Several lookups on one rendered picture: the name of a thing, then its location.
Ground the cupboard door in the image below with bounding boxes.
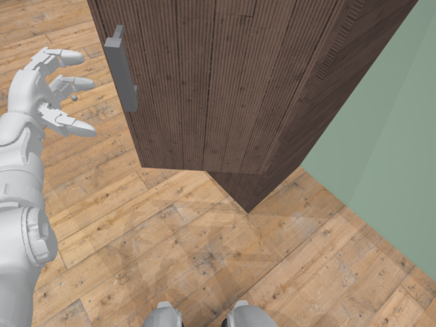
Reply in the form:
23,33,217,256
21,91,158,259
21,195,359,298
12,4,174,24
87,0,347,174

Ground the handle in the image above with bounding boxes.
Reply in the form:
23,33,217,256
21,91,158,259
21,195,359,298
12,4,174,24
104,25,138,112

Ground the robot left upper arm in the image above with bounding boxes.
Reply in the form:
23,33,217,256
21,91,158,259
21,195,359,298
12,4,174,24
0,206,58,327

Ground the robot right shin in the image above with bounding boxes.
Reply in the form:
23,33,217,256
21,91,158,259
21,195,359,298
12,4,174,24
233,300,249,310

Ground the robot left hand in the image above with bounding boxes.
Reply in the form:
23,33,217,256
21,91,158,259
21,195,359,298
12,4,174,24
7,47,97,137

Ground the left robot forearm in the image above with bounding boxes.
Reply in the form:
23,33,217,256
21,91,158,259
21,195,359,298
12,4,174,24
0,112,46,212

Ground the right robot thigh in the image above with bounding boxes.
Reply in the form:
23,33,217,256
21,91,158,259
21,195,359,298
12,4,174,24
227,305,278,327

